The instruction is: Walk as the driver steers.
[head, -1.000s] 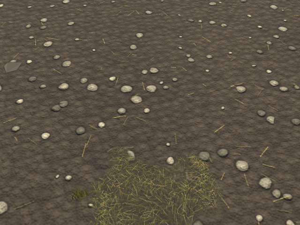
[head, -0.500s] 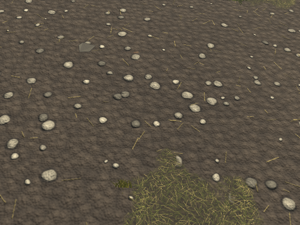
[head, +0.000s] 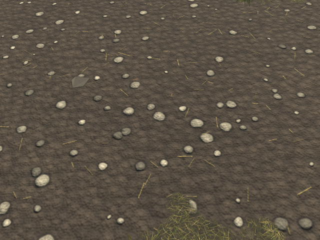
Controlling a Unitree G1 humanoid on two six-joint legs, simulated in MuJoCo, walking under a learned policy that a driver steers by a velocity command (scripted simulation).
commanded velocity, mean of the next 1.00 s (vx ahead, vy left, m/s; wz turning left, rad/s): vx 0.24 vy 0.00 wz -0.25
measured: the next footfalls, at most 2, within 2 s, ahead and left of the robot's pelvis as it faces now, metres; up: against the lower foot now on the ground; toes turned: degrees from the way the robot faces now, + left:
left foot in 0.26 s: +0.34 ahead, +0.11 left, +0.00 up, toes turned -13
right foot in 0.66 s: +0.38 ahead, -0.14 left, +0.00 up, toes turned -13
